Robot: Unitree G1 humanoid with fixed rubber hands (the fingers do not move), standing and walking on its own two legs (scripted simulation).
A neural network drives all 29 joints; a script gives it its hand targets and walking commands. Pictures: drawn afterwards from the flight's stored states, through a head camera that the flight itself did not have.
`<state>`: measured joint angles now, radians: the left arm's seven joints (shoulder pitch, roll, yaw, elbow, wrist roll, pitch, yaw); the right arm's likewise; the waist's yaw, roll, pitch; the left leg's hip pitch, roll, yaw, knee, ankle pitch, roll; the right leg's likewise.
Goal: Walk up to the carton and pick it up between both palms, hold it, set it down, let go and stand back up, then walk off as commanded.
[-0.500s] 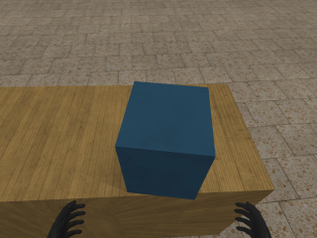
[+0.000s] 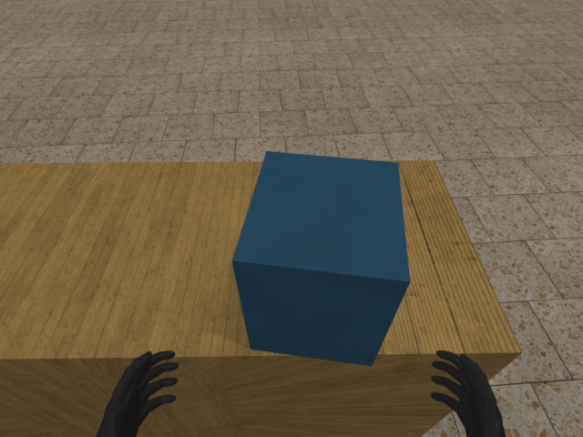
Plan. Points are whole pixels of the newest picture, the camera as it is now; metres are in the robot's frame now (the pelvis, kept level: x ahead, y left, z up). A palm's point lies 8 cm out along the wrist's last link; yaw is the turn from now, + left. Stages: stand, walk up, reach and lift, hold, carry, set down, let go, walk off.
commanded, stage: reach and lift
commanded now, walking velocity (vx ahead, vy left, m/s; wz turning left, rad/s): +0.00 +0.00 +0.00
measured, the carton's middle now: (320, 260) +0.38 -0.01 +0.02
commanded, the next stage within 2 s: none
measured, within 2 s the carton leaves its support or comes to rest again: neither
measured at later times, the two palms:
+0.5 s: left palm (132, 376) +0.19 +0.21 +0.04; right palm (479, 382) +0.20 -0.19 +0.04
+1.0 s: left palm (141, 291) +0.27 +0.21 +0.10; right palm (481, 307) +0.27 -0.20 +0.09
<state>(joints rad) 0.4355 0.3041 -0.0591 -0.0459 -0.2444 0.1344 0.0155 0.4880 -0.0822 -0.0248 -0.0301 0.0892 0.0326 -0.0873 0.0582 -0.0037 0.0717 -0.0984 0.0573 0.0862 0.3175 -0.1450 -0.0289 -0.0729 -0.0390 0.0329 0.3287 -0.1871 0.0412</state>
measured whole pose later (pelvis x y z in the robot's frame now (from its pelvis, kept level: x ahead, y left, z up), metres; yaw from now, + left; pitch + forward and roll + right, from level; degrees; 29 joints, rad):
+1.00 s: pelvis +0.01 -0.01 +0.00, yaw +0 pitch -3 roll +0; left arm 0.03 0.32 0.08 -0.27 -0.29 0.54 0.00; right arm 0.09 -0.20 -0.02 -0.26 0.30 0.38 -0.21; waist 0.03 0.00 0.09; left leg -0.09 0.06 0.07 0.30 -0.15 -0.04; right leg -0.06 -0.02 0.05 0.31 -0.19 0.03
